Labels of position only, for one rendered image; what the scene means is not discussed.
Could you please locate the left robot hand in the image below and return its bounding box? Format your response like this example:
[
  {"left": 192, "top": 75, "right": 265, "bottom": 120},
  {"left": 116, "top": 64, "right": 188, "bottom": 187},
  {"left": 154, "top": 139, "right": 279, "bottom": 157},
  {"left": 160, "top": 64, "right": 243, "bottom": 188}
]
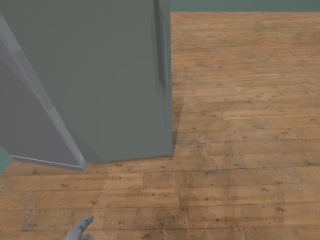
[{"left": 64, "top": 215, "right": 94, "bottom": 240}]

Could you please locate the fridge door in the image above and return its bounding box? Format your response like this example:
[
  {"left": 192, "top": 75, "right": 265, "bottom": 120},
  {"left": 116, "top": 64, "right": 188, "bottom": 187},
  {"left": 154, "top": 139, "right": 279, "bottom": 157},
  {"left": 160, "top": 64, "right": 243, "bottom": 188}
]
[{"left": 0, "top": 0, "right": 173, "bottom": 164}]

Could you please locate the handle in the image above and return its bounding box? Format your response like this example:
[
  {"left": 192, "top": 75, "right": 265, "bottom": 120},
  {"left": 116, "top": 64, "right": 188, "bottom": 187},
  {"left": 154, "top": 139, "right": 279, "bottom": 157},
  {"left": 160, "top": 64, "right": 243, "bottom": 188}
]
[{"left": 153, "top": 0, "right": 163, "bottom": 83}]

